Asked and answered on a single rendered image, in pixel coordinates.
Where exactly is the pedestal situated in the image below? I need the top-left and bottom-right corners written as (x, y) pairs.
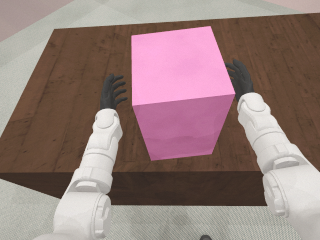
top-left (0, 12), bottom-right (320, 206)

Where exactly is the robot right hand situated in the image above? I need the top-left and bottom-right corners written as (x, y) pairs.
top-left (224, 59), bottom-right (255, 103)

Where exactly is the robot left forearm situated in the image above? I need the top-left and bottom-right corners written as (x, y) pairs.
top-left (53, 108), bottom-right (123, 231)

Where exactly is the robot right forearm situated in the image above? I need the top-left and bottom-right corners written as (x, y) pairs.
top-left (237, 92), bottom-right (320, 174)

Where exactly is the robot left upper arm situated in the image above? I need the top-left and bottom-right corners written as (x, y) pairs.
top-left (33, 192), bottom-right (112, 240)

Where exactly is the robot left hand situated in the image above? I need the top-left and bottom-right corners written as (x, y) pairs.
top-left (100, 73), bottom-right (128, 110)

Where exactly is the robot right upper arm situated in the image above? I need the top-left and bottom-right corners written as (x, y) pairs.
top-left (262, 164), bottom-right (320, 240)

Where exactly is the carton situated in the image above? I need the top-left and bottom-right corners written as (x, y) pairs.
top-left (131, 26), bottom-right (236, 161)

